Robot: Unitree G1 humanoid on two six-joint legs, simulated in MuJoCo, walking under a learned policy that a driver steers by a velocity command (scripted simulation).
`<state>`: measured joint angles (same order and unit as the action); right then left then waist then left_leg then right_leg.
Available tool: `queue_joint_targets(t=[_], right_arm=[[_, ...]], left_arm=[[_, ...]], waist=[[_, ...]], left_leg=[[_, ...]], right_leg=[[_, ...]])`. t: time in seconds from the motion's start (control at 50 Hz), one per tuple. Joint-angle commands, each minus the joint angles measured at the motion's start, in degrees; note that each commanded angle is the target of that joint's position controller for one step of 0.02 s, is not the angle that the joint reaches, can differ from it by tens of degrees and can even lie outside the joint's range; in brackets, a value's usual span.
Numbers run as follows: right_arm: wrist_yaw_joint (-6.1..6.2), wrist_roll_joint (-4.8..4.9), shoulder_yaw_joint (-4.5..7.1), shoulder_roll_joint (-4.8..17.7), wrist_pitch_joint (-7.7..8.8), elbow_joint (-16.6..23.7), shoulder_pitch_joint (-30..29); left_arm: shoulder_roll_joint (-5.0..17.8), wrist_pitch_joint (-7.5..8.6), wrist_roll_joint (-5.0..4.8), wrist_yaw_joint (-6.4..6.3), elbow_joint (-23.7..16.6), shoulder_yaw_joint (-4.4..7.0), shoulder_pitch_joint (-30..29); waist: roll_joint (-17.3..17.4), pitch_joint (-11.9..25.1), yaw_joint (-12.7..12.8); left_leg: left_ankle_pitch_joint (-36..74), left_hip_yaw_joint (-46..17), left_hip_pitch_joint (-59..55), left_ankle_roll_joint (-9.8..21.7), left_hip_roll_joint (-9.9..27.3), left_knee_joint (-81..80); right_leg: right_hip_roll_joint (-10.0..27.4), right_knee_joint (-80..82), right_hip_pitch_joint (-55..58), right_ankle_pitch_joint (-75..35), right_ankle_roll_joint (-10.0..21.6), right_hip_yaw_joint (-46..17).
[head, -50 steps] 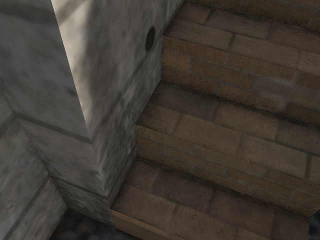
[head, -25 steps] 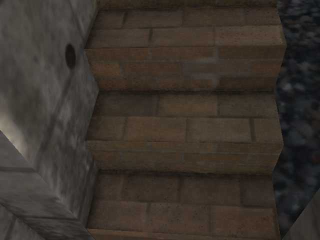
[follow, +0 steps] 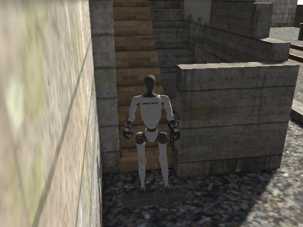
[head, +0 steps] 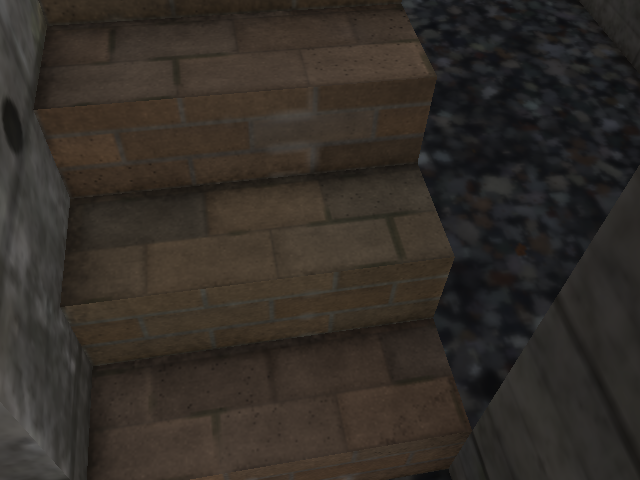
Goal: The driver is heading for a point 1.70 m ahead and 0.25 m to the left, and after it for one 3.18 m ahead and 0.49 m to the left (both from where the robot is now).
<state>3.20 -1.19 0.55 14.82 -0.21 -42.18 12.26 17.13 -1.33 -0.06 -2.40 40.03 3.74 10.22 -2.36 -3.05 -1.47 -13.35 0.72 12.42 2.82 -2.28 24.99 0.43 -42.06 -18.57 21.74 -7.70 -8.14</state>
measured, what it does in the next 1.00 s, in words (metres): steps on the spot: right foot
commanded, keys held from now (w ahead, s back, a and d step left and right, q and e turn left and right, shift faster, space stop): no key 1.00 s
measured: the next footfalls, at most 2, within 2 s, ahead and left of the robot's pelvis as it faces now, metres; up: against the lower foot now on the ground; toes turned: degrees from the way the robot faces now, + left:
right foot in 0.04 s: +0.02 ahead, -0.15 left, +0.00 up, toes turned +6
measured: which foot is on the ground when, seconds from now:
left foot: down 0.00-1.00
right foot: up 0.00-0.02, down 0.04-1.00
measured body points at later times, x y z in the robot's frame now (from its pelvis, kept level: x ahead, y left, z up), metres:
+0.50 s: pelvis +0.01 -0.02 +0.00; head +0.02 -0.01 +0.45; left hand +0.12 +0.24 -0.12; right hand +0.12 -0.28 -0.12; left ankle +0.00 +0.09 -0.74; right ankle -0.02 -0.16 -0.74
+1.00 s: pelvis +0.01 -0.02 +0.00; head +0.02 -0.02 +0.45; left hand +0.09 +0.26 -0.13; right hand +0.10 -0.29 -0.13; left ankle +0.00 +0.09 -0.74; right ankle -0.02 -0.16 -0.74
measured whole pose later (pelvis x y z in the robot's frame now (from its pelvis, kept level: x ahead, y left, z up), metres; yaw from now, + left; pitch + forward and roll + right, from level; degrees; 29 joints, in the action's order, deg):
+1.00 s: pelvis +0.01 -0.02 +0.00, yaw +1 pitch +0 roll +0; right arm 2.2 -1.2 -2.0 16.2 0.6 -54.4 9.9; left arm 16.9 1.6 0.6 -2.0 56.7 0.4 11.4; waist -0.6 -1.6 -1.3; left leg -12.2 -0.8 8.6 0.6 -1.0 21.1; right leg 0.0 -21.0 -6.7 14.0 -1.4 -5.3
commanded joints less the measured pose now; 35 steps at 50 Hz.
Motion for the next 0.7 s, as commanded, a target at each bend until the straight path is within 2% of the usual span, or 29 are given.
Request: queue_joint_targets(t=[0.02, 0.04, 0.06, 0.08, 0.1, 0.12, 0.14, 0.18, 0.22, 0.26, 0.28, 0.42, 0.7], right_arm=[[-0.58, 0.27, 2.17, 9.14, 1.23, 2.87, -1.54], [-1.05, 0.14, 2.05, 9.19, 2.04, 1.87, 0.71], [-1.71, -0.65, 1.53, 8.44, 3.4, 1.35, 1.62], [-2.3, -0.33, 1.63, 8.74, 4.51, 2.25, 3.65], [-2.24, -0.46, 1.33, 8.66, 4.94, 2.31, -0.71], [-1.78, -0.67, 0.76, 6.94, 4.19, 2.47, -2.99], [-1.23, -0.58, 0.51, 6.09, 3.38, 2.27, -3.07], [-0.7, -0.55, 0.39, 6.17, 1.93, 2.0, -2.18], [-0.77, -0.53, 0.19, 6.26, 1.71, 1.18, -1.65], [-0.82, -0.49, 0.01, 6.06, 1.63, 0.43, -1.68], [-0.85, -0.17, -0.07, 5.98, 1.85, 0.05, -1.89], [-1.03, -0.17, -0.37, 6.76, 1.94, -2.77, -2.78], [-0.87, -0.02, -0.85, 8.21, 1.45, -7.47, -3.12]], left_arm=[[3.75, 1.2, 0.21, -0.02, -2.8, 0.45, -0.81], [5.58, 1.13, 0.34, -0.39, -2.25, 0.76, 0.09], [8.15, 1.0, 0.61, -1.02, -2.33, 1.11, 1.79], [10.35, 0.88, 0.33, -0.92, -1.1, 1.51, 1.1], [6.06, 0.99, 0.06, -0.35, -0.92, 0.79, 0.83], [3.84, 1.61, 1.09, 0.12, -0.82, -0.33, -0.21], [3.37, 2.14, 1.35, 0.34, -0.46, -0.56, -0.99], [3.44, 2.99, 1.02, 0.66, 0.63, -0.9, -1.46], [3.77, 3.23, 0.51, 0.67, 1.54, -1.1, -0.66], [3.92, 3.36, 0.68, 0.6, 2.26, -1.32, -0.75], [4.33, 3.44, 1.06, 0.66, 2.75, -1.32, -0.52], [5.0, 3.47, 0.81, 0.59, 5.6, -1.47, -0.15], [6.38, 3.36, 0.73, 0.41, 11.49, -1.76, 1.37]], waist=[[8.7, 2.75, 0.8], [7.51, 3.19, 0.61], [5.39, 5.73, 0.9], [-1.0, 7.78, -1.81], [0.18, 7.95, 1.45], [-0.21, 7.05, 1.61], [-0.41, 6.88, 1.21], [-1.17, 4.14, 0.22], [-0.3, 3.15, 0.08], [-0.05, 2.51, -0.05], [-0.16, 1.92, -0.22], [1.89, 3.67, -0.07], [1.91, 3.6, 0.15]], left_leg=[[1.72, -13.17, -2.13, 6.24, 10.15, -7.0], [4.48, -13.85, -0.25, 4.25, 10.32, -7.02], [7.08, -13.09, 2.12, 1.8, 10.29, -6.28], [7.65, -8.63, 2.25, 0.35, 6.59, -7.6], [6.66, -6.22, -1.34, -1.23, 5.1, -5.55], [9.14, -5.8, -2.33, -1.16, 5.14, -4.01], [10.15, -5.56, -3.76, -0.71, 5.15, -3.51], [9.87, -5.64, -4.14, -0.21, 4.91, -3.7], [9.41, -5.57, -4.59, -0.25, 4.93, -3.77], [9.44, -5.43, -4.82, -0.42, 4.87, -3.71], [9.71, -5.52, -4.26, -0.22, 4.95, -4.11], [11.74, -5.02, -5.65, -0.88, 5.02, -4.34], [12.97, -5.23, -6.61, -1.14, 5.18, -5.46]], right_leg=[[-1.31, 21.46, 7.46, -9.03, 1.27, 5.63], [0.2, 23.79, 12.12, -15.22, 2.83, 3.24], [4.81, 21.41, 18.13, -24.31, 4.62, -0.92], [3.99, 15.07, 18.47, -24.19, 7.44, -0.03], [2.91, 16.28, 15.14, -20.12, 8.42, 0.55], [3.38, 17.27, 12.66, -18.53, 7.66, 0.07], [3.19, 17.88, 11.04, -17.39, 6.84, 0.03], [2.64, 18.55, 7.95, -14.91, 5.79, -0.04], [2.53, 19.04, 6.67, -13.13, 5.63, -0.07], [2.4, 19.46, 5.93, -12.79, 5.57, -0.09], [2.36, 19.73, 6.65, -14.54, 5.2, -0.53], [2.18, 20.56, 8.68, -17.15, 5.6, -0.35], [1.83, 22.85, 9.27, -17.92, 5.95, 0.38]])
Keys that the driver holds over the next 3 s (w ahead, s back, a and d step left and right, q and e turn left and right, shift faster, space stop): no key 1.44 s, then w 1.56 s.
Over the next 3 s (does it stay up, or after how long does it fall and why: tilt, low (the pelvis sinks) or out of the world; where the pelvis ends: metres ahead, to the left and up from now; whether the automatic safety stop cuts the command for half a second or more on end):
stays up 0.39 0.03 0.05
